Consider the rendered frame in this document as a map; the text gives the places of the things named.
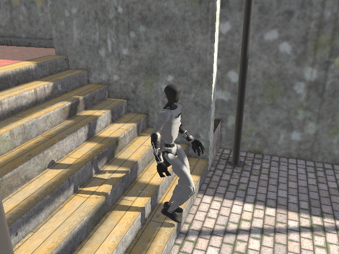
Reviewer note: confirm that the stairs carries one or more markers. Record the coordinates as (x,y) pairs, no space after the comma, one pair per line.
(78,173)

